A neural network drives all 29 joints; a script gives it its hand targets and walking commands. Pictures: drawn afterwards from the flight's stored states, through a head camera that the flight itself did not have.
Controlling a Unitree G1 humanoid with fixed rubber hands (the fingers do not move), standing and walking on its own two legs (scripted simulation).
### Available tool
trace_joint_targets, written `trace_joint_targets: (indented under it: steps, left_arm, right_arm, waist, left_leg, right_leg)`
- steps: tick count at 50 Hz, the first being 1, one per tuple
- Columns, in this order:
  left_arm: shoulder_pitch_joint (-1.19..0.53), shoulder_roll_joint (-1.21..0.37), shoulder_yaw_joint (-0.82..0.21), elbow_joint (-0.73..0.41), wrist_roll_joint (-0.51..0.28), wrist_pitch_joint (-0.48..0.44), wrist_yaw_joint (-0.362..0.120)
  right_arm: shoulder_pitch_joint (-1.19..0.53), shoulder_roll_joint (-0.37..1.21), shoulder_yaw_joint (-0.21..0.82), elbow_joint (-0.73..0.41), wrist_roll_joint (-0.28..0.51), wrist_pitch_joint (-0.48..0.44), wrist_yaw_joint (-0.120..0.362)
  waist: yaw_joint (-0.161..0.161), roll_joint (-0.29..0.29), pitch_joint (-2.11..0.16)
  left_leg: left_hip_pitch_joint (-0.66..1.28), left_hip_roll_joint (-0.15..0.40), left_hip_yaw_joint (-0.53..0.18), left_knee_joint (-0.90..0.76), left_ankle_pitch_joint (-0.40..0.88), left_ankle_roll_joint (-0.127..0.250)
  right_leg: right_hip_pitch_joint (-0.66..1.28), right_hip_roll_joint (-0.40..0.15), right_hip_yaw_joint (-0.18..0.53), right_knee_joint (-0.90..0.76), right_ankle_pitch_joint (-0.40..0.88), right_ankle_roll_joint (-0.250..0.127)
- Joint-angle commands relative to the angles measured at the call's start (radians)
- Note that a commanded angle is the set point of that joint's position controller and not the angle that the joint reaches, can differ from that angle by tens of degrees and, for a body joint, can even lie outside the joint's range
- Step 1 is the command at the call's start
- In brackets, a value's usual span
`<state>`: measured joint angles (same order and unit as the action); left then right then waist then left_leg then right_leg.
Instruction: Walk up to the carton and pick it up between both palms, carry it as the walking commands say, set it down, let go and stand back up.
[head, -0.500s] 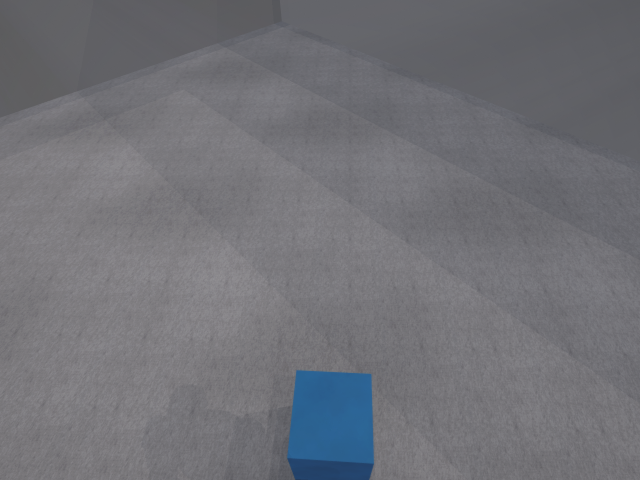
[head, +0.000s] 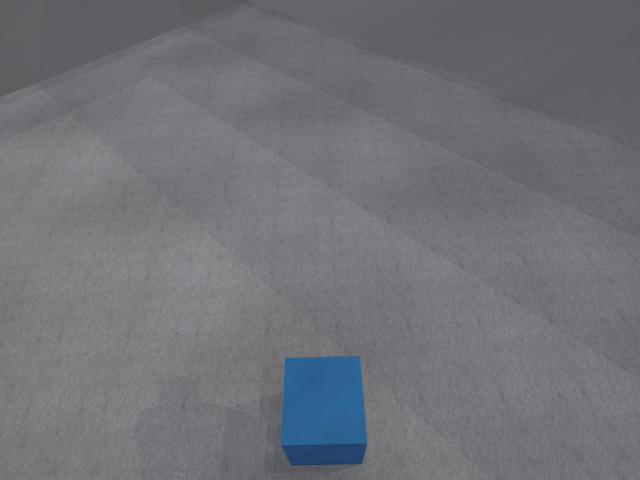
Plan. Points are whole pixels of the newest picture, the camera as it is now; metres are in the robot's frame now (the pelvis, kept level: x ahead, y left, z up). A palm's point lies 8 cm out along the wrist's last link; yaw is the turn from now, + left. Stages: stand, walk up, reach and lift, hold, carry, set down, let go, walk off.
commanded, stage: walk up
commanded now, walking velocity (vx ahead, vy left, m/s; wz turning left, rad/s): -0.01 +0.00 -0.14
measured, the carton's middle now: (324, 412) +0.37 +0.04 -0.65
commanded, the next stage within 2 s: stand in 1.94 s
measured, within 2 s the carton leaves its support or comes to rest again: neither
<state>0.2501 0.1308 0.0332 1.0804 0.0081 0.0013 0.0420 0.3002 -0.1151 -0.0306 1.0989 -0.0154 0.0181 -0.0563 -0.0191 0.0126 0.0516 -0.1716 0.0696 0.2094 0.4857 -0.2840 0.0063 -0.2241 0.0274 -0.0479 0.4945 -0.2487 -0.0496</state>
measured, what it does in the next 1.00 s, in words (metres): steps on the spot: right foot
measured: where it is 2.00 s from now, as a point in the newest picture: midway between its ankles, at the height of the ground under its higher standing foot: outside the picture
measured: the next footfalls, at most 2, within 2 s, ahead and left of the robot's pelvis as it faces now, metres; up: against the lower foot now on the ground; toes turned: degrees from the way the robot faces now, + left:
right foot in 0.92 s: -0.05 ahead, -0.06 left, +0.00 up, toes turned -5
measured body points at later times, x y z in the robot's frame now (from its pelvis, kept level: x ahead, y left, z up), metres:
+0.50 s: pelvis -0.02 +0.01 -0.02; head +0.01 +0.01 +0.43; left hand +0.03 +0.24 -0.17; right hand +0.00 -0.22 -0.18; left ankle -0.01 +0.11 -0.74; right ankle +0.01 -0.09 -0.74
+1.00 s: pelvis -0.08 +0.03 -0.01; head -0.07 +0.03 +0.44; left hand +0.00 +0.26 -0.16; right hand -0.05 -0.20 -0.16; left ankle -0.05 +0.11 -0.74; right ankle -0.15 -0.09 -0.74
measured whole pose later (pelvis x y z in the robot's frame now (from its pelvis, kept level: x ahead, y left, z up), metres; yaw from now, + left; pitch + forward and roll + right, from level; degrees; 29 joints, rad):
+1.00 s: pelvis -0.08 +0.03 -0.01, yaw -4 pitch -1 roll +0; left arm 0.18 0.16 0.01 1.02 0.02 0.02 0.03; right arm 0.21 -0.16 -0.03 1.00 -0.02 0.02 -0.02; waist -0.01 0.02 0.04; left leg -0.30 0.03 0.17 0.57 -0.27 0.06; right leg -0.15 -0.03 -0.03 0.53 -0.37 0.02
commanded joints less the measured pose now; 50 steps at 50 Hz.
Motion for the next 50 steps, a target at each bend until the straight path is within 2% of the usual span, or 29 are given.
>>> trace_joint_targets:
  steps: [1,6,9,12,14,16,19,20,21,23,26,27,28,29,30,31,32,33,34,35,37,40,42,44,46,47,48,49,50]
  left_arm:
    - [0.067,0.082,0.012,-0.049,0.004,-0.009,-0.002]
    - [0.07,0.102,0.017,-0.081,0.006,-0.007,-0.001]
    - [0.061,0.108,0.017,-0.097,0.007,-0.003,-0.001]
    - [0.048,0.1,0.015,-0.102,0.01,-0.001,-0.003]
    - [0.051,0.107,0.016,-0.114,0.01,-0.003,-0.002]
    - [0.056,0.104,0.014,-0.111,0.01,-0.003,-0.003]
    - [0.061,0.142,0.028,-0.114,0.019,0.008,0.003]
    - [0.058,0.157,0.038,-0.127,0.015,0.012,0.011]
    - [0.083,0.163,0.042,-0.125,0.013,0.016,0.015]
    - [0.097,0.176,0.037,-0.13,0.018,0.018,0.018]
    - [0.046,0.218,0.035,-0.185,0.033,0.033,0.017]
    - [0.031,0.224,0.036,-0.184,0.037,0.04,0.018]
    - [-0.042,0.217,0.041,-0.2,0.037,0.05,0.016]
    - [-0.098,0.207,0.051,-0.217,0.034,0.054,0.011]
    - [-0.099,0.171,0.047,-0.228,0.029,0.054,0.012]
    - [-0.071,0.111,0.033,-0.239,0.027,0.052,0.013]
    - [-0.049,0.126,0.043,-0.226,0.025,0.064,0.013]
    - [-0.031,0.162,0.062,-0.207,0.029,0.076,-0.001]
    - [-0.049,0.149,0.052,-0.186,0.029,0.077,-0.008]
    - [-0.058,0.138,0.044,-0.18,0.033,0.071,-0.017]
    - [-0.068,0.128,0.033,-0.167,0.031,0.062,-0.018]
    - [-0.068,0.126,0.02,-0.144,0.024,0.051,-0.017]
    - [-0.062,0.119,0.011,-0.142,0.014,0.043,-0.012]
    - [-0.005,0.101,0.003,-0.121,0.006,0.028,-0.006]
    - [0.062,0.128,0.003,-0.088,0.008,0.004,0.0]
    - [0.064,0.177,0.012,-0.08,0.014,-0.001,0.0]
    - [0.078,0.204,0.017,-0.069,0.016,-0.002,-0.005]
    - [0.044,0.238,0.021,-0.051,0.022,0.004,-0.006]
    - [0.088,0.269,0.032,-0.047,0.031,0.008,-0.006]
  right_arm:
    - [0.08,-0.097,-0.017,-0.047,-0.002,-0.007,-0.005]
    - [0.073,-0.103,-0.018,-0.072,0.0,-0.002,-0.006]
    - [0.077,-0.106,-0.021,-0.085,-0.003,0.004,-0.005]
    - [0.069,-0.114,-0.022,-0.093,-0.006,0.005,0.0]
    - [0.056,-0.123,-0.023,-0.102,-0.006,0.006,-0.003]
    - [0.061,-0.12,-0.021,-0.107,-0.006,0.004,-0.002]
    - [0.022,-0.137,-0.031,-0.111,-0.009,-0.002,-0.009]
    - [-0.005,-0.163,-0.042,-0.132,-0.006,0.004,-0.007]
    - [0.012,-0.163,-0.044,-0.139,-0.006,0.004,-0.005]
    - [0.002,-0.161,-0.046,-0.15,-0.01,0.014,-0.004]
    - [-0.014,-0.134,-0.027,-0.174,-0.008,0.038,0.002]
    - [-0.024,-0.125,-0.025,-0.181,-0.002,0.043,0.005]
    - [0.009,-0.121,-0.02,-0.174,-0.003,0.04,0.01]
    - [0.07,-0.129,-0.019,-0.149,-0.005,0.031,0.013]
    - [0.106,-0.186,-0.026,-0.132,-0.013,0.013,0.006]
    - [0.11,-0.295,-0.05,-0.134,-0.018,0.01,-0.006]
    - [0.016,-0.302,-0.039,-0.176,-0.014,0.021,0.0]
    - [0.028,-0.308,-0.06,-0.187,-0.013,0.015,-0.003]
    - [-0.054,-0.273,-0.049,-0.201,-0.011,0.014,-0.006]
    - [-0.109,-0.242,-0.04,-0.222,-0.012,0.009,-0.007]
    - [-0.183,-0.217,-0.035,-0.238,-0.009,0.0,-0.001]
    - [-0.114,-0.209,-0.036,-0.195,-0.009,-0.018,0.011]
    - [-0.066,-0.219,-0.038,-0.161,-0.011,-0.019,0.014]
    - [-0.051,-0.215,-0.036,-0.158,-0.005,-0.015,0.021]
    - [-0.053,-0.176,-0.031,-0.17,0.004,-0.018,0.025]
    - [-0.056,-0.159,-0.025,-0.17,0.004,-0.022,0.026]
    - [-0.06,-0.146,-0.024,-0.18,-0.005,-0.022,0.031]
    - [-0.072,-0.135,-0.025,-0.162,-0.006,-0.016,0.036]
    - [-0.105,-0.165,-0.039,-0.166,-0.014,-0.012,0.045]
  waist:
    - [0.008,-0.024,0.011]
    - [0.004,-0.038,-0.002]
    - [0.002,-0.056,0.003]
    - [0.002,-0.013,0.01]
    - [0.008,-0.014,0.003]
    - [0.01,-0.018,-0.015]
    - [0.006,-0.026,-0.007]
    - [0.017,-0.014,0.005]
    - [0.022,-0.027,-0.054]
    - [0.026,-0.095,-0.095]
    - [0.028,-0.228,-0.041]
    - [0.027,-0.247,-0.032]
    - [-0.001,-0.267,-0.045]
    - [-0.041,-0.218,-0.051]
    - [-0.069,0.003,-0.068]
    - [-0.07,0.34,-0.101]
    - [-0.01,0.258,-0.082]
    - [-0.007,0.153,-0.139]
    - [0.009,0.125,-0.073]
    - [0.022,0.169,-0.03]
    - [0.038,0.23,-0.025]
    - [0.017,0.153,-0.08]
    - [0.0,0.174,-0.1]
    - [0.016,0.141,-0.128]
    - [0.048,0.053,-0.17]
    - [0.048,-0.068,-0.163]
    - [0.047,-0.145,-0.145]
    - [0.049,-0.2,-0.059]
    - [0.07,-0.204,-0.021]
  left_leg:
    - [-0.011,0.105,-0.11,-0.115,0.005,0.031]
    - [-0.003,0.098,-0.095,-0.058,0.052,0.034]
    - [-0.002,0.092,-0.092,-0.043,0.014,0.032]
    - [-0.001,0.107,-0.116,-0.093,-0.075,0.043]
    - [-0.01,0.117,-0.11,-0.069,-0.022,0.046]
    - [-0.005,0.117,-0.111,-0.086,-0.058,0.049]
    - [-0.015,0.096,-0.108,-0.004,0.06,0.059]
    - [-0.059,0.111,-0.118,0.113,0.283,0.066]
    - [-0.049,0.108,-0.116,0.172,0.373,0.068]
    - [-0.009,0.062,-0.092,0.29,0.259,0.063]
    - [-0.077,-0.071,-0.105,0.482,-0.298,0.009]
    - [-0.078,-0.063,-0.148,0.503,-0.345,0.013]
    - [-0.036,-0.05,-0.158,0.44,-0.301,0.031]
    - [-0.007,-0.01,-0.162,0.247,-0.186,0.041]
    - [0.028,0.133,-0.287,-0.039,0.088,0.049]
    - [0.048,0.428,-0.611,-0.144,0.444,0.16]
    - [-0.065,0.458,-0.57,-0.144,0.592,0.217]
    - [-0.02,0.448,-0.581,-0.205,0.251,0.217]
    - [-0.085,0.386,-0.515,-0.224,0.079,0.216]
    - [-0.132,0.306,-0.446,-0.234,-0.026,0.194]
    - [-0.164,0.225,-0.343,-0.198,0.177,0.174]
    - [-0.017,0.193,-0.312,-0.18,0.216,0.157]
    - [0.049,0.193,-0.306,-0.142,0.356,0.146]
    - [0.071,0.182,-0.312,-0.109,0.435,0.124]
    - [0.004,0.138,-0.265,-0.066,0.302,0.098]
    - [-0.051,0.075,-0.207,-0.007,0.215,0.064]
    - [-0.111,0.013,-0.164,0.021,0.014,0.04]
    - [-0.159,-0.029,-0.114,0.034,-0.07,0.007]
    - [-0.227,-0.039,-0.108,0.12,-0.147,0.004]
  right_leg:
    - [-0.06,-0.131,0.114,-0.102,0.206,-0.004]
    - [-0.073,-0.142,0.134,-0.087,0.313,-0.016]
    - [-0.111,-0.148,0.157,-0.097,0.259,-0.025]
    - [-0.141,-0.126,0.149,-0.111,0.098,-0.019]
    - [-0.122,-0.125,0.137,-0.075,0.198,-0.016]
    - [-0.106,-0.122,0.137,-0.075,0.187,-0.017]
    - [-0.132,-0.137,0.12,-0.023,0.315,-0.034]
    - [-0.111,-0.155,0.105,0.054,0.467,-0.046]
    - [-0.09,-0.167,0.103,0.095,0.514,-0.061]
    - [-0.179,-0.224,0.181,0.047,0.485,-0.112]
    - [-0.332,-0.368,0.404,-0.151,0.389,-0.212]
    - [-0.361,-0.373,0.424,-0.175,0.329,-0.222]
    - [-0.372,-0.325,0.345,-0.162,0.2,-0.191]
    - [-0.326,-0.255,0.261,-0.08,0.133,-0.129]
    - [-0.311,-0.133,0.153,0.14,0.105,-0.04]
    - [-0.426,0.033,0.038,0.469,-0.212,0.05]
    - [-0.387,0.01,0.073,0.625,-0.382,0.08]
    - [-0.369,-0.023,0.118,0.682,-0.322,0.079]
    - [-0.347,-0.037,0.132,0.687,-0.253,0.065]
    - [-0.301,-0.045,0.103,0.666,-0.197,0.061]
    - [-0.191,-0.034,0.071,0.578,-0.178,0.065]
    - [-0.149,-0.053,0.026,0.344,-0.186,0.064]
    - [-0.117,-0.049,0.005,0.21,-0.218,0.062]
    - [-0.024,-0.036,-0.015,-0.006,-0.122,0.059]
    - [0.137,-0.123,0.038,-0.101,0.116,0.029]
    - [0.152,-0.201,0.124,-0.092,0.227,-0.007]
    - [0.165,-0.262,0.216,-0.144,0.127,-0.046]
    - [0.1,-0.321,0.295,-0.194,-0.066,-0.094]
    - [0.071,-0.363,0.376,-0.259,-0.381,-0.125]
